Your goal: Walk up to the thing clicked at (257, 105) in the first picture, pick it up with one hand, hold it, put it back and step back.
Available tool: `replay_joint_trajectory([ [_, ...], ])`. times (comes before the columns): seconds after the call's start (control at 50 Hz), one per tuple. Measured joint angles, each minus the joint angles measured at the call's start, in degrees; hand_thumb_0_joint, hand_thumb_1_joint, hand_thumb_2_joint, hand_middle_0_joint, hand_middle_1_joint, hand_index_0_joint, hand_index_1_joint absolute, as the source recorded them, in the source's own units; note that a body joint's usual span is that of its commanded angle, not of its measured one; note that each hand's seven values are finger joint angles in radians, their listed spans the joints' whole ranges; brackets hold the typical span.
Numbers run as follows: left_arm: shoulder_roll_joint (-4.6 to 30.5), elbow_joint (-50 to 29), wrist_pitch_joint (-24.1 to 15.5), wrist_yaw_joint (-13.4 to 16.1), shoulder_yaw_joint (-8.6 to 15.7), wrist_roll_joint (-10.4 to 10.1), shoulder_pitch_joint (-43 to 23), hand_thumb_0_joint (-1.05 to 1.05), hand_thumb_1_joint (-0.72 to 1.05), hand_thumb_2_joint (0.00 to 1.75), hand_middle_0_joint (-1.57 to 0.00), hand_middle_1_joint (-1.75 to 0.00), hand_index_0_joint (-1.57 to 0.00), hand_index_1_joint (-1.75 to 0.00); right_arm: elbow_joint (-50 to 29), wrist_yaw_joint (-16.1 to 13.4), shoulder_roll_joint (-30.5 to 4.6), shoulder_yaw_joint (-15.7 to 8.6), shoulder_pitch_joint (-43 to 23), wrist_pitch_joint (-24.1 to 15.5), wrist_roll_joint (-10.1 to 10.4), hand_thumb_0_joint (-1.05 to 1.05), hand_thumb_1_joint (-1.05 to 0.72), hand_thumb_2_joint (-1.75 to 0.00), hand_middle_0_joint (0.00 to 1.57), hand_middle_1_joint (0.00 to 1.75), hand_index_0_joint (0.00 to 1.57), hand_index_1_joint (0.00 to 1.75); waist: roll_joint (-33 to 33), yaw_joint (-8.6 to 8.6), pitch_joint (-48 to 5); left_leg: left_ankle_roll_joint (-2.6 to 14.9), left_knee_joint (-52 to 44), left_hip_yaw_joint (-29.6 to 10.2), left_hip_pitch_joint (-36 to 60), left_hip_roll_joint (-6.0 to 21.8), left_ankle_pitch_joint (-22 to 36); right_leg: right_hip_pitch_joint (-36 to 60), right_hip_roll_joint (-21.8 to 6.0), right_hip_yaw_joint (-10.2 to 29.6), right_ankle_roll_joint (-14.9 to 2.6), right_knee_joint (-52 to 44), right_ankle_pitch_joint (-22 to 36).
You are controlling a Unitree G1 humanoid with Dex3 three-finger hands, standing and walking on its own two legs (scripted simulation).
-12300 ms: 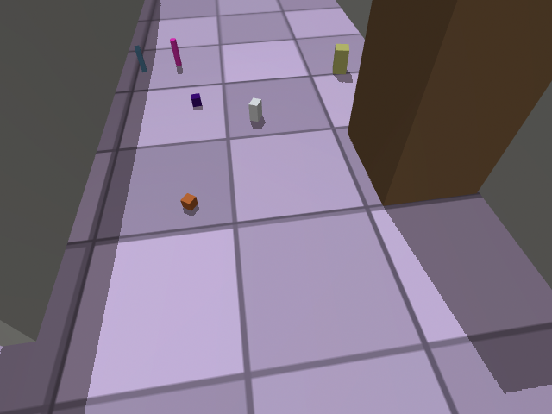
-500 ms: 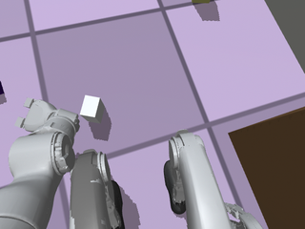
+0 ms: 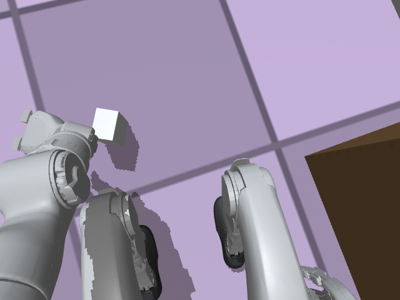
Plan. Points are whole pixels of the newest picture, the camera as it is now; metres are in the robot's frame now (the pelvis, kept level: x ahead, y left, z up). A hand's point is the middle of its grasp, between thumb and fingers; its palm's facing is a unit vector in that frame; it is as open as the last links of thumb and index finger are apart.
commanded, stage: rise first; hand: left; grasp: from above
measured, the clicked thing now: (111, 128) +0.49 +0.16 -0.31
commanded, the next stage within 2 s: none
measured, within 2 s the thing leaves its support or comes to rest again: neither
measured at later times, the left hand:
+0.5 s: hand (74, 138) +0.45 +0.20 -0.17, palm faces -0.16 -0.44 -0.89, open 12.8 cm
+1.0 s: hand (80, 130) +0.47 +0.19 -0.19, palm faces -0.13 -0.43 -0.89, open 12.4 cm
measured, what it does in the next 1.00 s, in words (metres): stands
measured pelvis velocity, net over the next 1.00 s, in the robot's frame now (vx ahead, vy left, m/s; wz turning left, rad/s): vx -0.01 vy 0.00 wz -0.05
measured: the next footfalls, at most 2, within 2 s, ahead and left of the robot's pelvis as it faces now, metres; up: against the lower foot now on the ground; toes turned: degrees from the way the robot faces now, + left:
none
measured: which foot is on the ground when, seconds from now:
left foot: down 0.00-1.00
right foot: down 0.00-1.00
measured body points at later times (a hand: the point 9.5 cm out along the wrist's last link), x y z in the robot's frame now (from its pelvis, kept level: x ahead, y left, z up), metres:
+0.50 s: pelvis -0.01 +0.00 -0.01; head +0.25 +0.00 +0.36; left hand +0.46 +0.22 -0.12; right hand -0.02 -0.27 -0.14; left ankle +0.07 +0.13 -0.34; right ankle +0.11 -0.12 -0.34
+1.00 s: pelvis -0.01 +0.00 -0.02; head +0.26 +0.01 +0.34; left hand +0.47 +0.21 -0.14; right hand -0.04 -0.26 -0.14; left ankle +0.07 +0.13 -0.34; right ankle +0.11 -0.12 -0.34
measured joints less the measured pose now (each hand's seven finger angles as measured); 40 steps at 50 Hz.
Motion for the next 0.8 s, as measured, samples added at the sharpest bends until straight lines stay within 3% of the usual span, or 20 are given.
replay_joint_trajectory([
  [0.12,0.0,1.2,-0.7,-0.2,-0.2,-1.1,-0.6,0.0,-0.46,0.99,-0.2,-0.95,-0.18,-0.98,1.0,0.4,0.6,0.8,0.4,-0.3,-0.5,0.0,-0.92,-0.9,0.2,0.3,0.19,0.3,-0.3,-0.36,0.1,-0.11,0.5,-0.2,0.0,0.0,0.0,0.0,0.0,-0.1,-0.1,0.4,0.0],
  [0.32,1.6,4.9,-1.5,0.6,0.4,1.8,-1.8,0.0,-0.45,1.02,-0.24,-0.93,-0.2,-0.97,1.5,0.9,1.2,1.6,0.6,-0.5,-1.4,0.0,-0.92,-0.9,0.2,0.3,0.19,0.3,-0.1,-1.98,-0.2,-0.05,1.9,-0.9,-0.8,-0.1,0.1,-0.3,0.0,-0.7,-0.03,1.2,0.3],
  [0.54,3.0,6.2,-2.3,2.8,0.6,0.8,-3.1,0.0,-0.37,0.99,-0.32,-0.87,-0.27,-0.91,2.7,2.4,0.7,2.3,0.5,-1.4,-3.0,0.0,-0.92,-0.9,0.2,0.3,0.19,0.3,-0.8,-2.87,1.3,-0.06,2.8,-1.6,-1.4,-0.2,0.6,-0.4,0.0,-1.3,0.05,1.5,1.1],
  [0.8,4.7,6.3,-1.2,5.0,2.3,1.4,-4.8,0.0,-0.34,0.93,-0.35,-0.8,-0.3,-0.86,2.9,4.5,0.4,2.9,-0.5,-1.3,-4.2,0.0,-0.92,-0.9,0.2,0.3,0.19,0.3,-1.1,-4.52,3.3,0.04,4.1,-2.7,-2.0,-0.3,0.7,-0.3,0.0,-2.2,0.22,2.0,1.4],
])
